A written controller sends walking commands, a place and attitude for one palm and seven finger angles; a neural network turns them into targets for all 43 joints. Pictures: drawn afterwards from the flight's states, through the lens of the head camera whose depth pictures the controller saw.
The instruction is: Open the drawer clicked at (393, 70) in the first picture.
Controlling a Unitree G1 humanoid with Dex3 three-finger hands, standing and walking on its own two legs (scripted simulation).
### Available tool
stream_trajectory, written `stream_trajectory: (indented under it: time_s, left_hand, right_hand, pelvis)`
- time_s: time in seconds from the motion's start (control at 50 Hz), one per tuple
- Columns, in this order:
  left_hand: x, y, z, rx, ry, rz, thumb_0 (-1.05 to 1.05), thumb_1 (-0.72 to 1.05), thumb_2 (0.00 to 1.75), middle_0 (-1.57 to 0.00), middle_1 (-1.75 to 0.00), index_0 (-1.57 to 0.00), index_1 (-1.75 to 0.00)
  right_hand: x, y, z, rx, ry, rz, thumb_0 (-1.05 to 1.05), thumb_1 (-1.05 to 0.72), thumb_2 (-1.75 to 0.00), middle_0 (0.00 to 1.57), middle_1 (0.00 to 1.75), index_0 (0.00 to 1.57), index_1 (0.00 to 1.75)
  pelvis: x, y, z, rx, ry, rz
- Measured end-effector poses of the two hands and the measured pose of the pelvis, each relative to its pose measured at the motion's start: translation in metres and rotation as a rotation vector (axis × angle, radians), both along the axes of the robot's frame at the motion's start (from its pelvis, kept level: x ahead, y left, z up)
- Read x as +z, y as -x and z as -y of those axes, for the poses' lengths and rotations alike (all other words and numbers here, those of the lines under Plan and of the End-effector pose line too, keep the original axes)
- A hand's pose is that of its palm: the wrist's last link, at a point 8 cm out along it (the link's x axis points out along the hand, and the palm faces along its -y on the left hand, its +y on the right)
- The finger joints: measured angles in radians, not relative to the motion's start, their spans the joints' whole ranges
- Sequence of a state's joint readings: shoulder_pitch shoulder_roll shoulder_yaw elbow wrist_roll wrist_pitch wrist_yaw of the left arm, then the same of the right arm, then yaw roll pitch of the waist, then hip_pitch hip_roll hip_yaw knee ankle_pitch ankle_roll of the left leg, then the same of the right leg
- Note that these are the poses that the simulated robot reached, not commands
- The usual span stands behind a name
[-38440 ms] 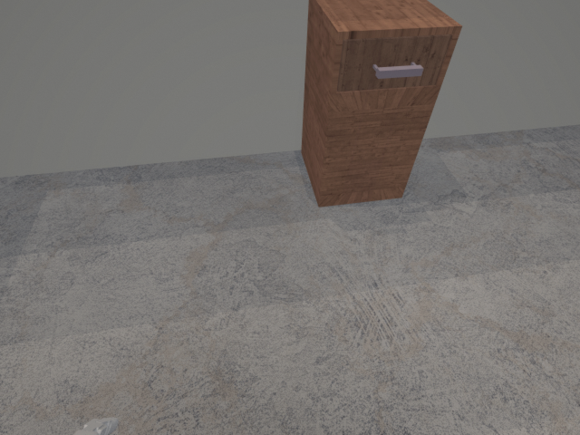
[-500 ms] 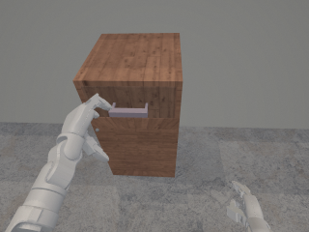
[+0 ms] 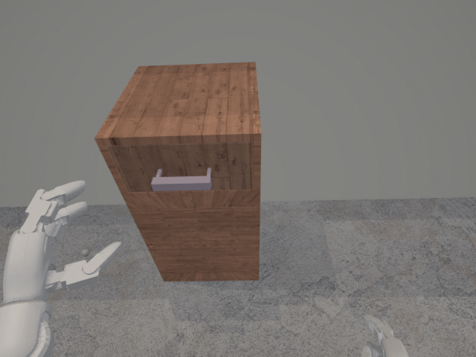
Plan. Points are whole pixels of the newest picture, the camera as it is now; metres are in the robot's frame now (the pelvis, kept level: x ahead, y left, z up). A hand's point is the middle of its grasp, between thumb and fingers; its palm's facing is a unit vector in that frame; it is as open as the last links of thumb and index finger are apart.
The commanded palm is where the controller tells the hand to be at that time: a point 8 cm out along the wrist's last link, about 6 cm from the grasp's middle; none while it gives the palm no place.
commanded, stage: draw the hand back to the body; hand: left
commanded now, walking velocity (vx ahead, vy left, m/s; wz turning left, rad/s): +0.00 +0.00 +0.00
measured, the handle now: (183, 177) +0.58 +0.22 -0.08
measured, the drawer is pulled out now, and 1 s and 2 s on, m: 0.00 0.00 0.00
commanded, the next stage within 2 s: step back with the hand held close in 0.42 s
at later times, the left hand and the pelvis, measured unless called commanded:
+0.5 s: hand (53, 280) +0.17 +0.24 +0.15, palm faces +0.43 -0.83 -0.37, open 7.5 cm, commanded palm +0.12 +0.28 +0.17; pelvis -0.01 +0.00 +0.00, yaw +1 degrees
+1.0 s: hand (27, 293) +0.15 +0.27 +0.15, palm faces +0.33 -0.83 -0.45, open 7.4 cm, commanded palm +0.09 +0.31 +0.17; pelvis -0.04 +0.03 -0.01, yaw +1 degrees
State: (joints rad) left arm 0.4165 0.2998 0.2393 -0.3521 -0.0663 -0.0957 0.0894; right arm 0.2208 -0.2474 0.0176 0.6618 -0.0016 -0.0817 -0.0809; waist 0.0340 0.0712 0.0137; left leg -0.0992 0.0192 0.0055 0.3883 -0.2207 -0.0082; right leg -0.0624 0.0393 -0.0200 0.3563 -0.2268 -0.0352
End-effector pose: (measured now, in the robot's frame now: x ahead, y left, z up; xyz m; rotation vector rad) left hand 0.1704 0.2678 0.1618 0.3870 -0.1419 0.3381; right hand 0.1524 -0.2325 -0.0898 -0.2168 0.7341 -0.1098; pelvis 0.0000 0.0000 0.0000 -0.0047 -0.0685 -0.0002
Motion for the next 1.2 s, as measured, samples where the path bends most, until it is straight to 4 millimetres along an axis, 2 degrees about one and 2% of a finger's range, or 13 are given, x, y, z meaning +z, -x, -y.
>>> stream_trajectory:
  time_s: [0.1,0.22,0.42,0.54,0.62,0.76,0.82,1.02,1.12,1.2]
  left_hand:
    - [0.006,0.027,-0.003,0.027,-0.040,0.004,0.00,0.39,0.68,-0.24,-0.63,-0.25,-0.63]
    - [0.009,0.052,-0.007,0.072,-0.060,0.002,0.00,0.60,0.77,-0.23,-0.49,-0.24,-0.49]
    - [0.002,0.050,-0.012,0.096,-0.025,0.009,0.01,0.84,0.88,-0.21,-0.34,-0.22,-0.34]
    - [0.007,0.044,-0.015,0.078,-0.040,0.021,0.01,0.88,0.90,-0.21,-0.31,-0.22,-0.31]
    - [0.010,0.038,-0.022,0.074,-0.090,0.011,0.01,0.89,0.90,-0.21,-0.31,-0.22,-0.31]
    - [-0.011,0.032,-0.026,0.032,-0.076,-0.077,0.01,0.90,0.90,-0.20,-0.30,-0.21,-0.30]
    - [-0.013,0.034,-0.028,0.001,-0.083,-0.089,0.01,0.89,0.90,-0.21,-0.30,-0.22,-0.30]
    - [0.011,0.064,-0.041,-0.041,-0.146,0.059,0.01,0.89,0.90,-0.21,-0.30,-0.22,-0.30]
    - [0.002,0.087,-0.047,-0.004,-0.126,0.061,0.01,0.89,0.90,-0.21,-0.30,-0.22,-0.30]
    - [-0.008,0.106,-0.048,0.020,-0.106,0.049,0.01,0.90,0.90,-0.21,-0.30,-0.22,-0.30]
  right_hand:
    - [0.008,-0.009,0.002,-0.002,0.001,0.059,0.02,-0.91,-0.90,0.20,0.30,0.20,0.30]
    - [0.016,-0.023,-0.008,0.024,-0.012,0.123,0.02,-0.91,-0.90,0.20,0.30,0.20,0.30]
    - [0.016,-0.026,-0.029,0.076,-0.023,0.128,0.02,-0.90,-0.90,0.20,0.30,0.21,0.30]
    - [0.013,-0.020,-0.033,0.073,-0.026,0.108,0.02,-0.90,-0.90,0.20,0.30,0.21,0.30]
    - [0.010,-0.016,-0.028,0.060,-0.003,0.063,0.02,-0.90,-0.90,0.20,0.30,0.21,0.30]
    - [0.006,0.003,-0.012,-0.019,0.059,-0.033,0.01,-0.90,-0.90,0.20,0.30,0.21,0.30]
    - [0.009,0.012,-0.010,-0.048,0.078,-0.047,0.02,-0.90,-0.90,0.20,0.30,0.21,0.30]
    - [0.025,0.023,-0.027,-0.032,0.066,0.043,0.02,-0.90,-0.90,0.20,0.30,0.21,0.30]
    - [0.027,0.032,-0.037,0.005,0.049,0.090,0.01,-0.90,-0.90,0.20,0.30,0.21,0.30]
    - [0.023,0.047,-0.041,0.034,0.053,0.085,0.01,-0.90,-0.90,0.20,0.30,0.21,0.30]
  pelvis:
    - [-0.001,0.002,0.003,0.003,0.003,0.005]
    - [-0.001,0.007,0.003,0.012,0.008,0.015]
    - [-0.001,0.011,0.001,0.022,0.008,0.020]
    - [-0.001,0.008,-0.004,0.018,0.007,0.020]
    - [-0.002,0.008,-0.007,0.028,0.019,-0.026]
    - [-0.005,0.013,-0.018,0.024,0.024,-0.087]
    - [-0.007,0.016,-0.020,0.020,0.020,-0.094]
    - [-0.011,0.041,-0.028,0.015,0.025,-0.090]
    - [-0.013,0.061,-0.030,0.018,0.029,-0.089]
    - [-0.016,0.075,-0.030,0.026,0.038,-0.086]
